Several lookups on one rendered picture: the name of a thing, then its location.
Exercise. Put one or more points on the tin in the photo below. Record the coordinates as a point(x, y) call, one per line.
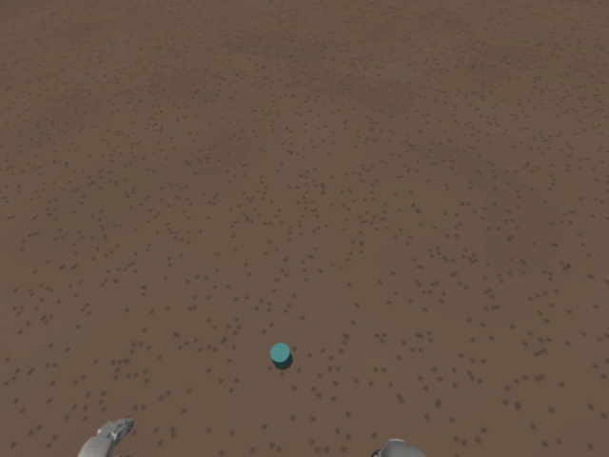
point(280, 355)

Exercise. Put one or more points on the left robot hand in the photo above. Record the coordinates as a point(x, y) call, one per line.
point(107, 438)

